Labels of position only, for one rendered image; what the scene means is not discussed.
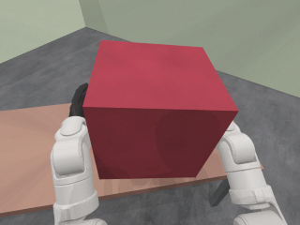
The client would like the left robot hand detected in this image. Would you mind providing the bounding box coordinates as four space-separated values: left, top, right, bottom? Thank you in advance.
68 82 88 119

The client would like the robot left forearm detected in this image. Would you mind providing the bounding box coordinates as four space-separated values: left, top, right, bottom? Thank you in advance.
50 116 99 225

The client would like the carton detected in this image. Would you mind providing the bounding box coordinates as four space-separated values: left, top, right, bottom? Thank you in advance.
82 40 239 180

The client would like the robot right forearm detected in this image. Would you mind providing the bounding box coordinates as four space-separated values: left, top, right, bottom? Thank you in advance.
215 121 288 225

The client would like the table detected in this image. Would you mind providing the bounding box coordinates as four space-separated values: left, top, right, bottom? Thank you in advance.
0 103 264 218

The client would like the right robot upper arm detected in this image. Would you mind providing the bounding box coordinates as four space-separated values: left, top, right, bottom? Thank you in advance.
233 210 285 225

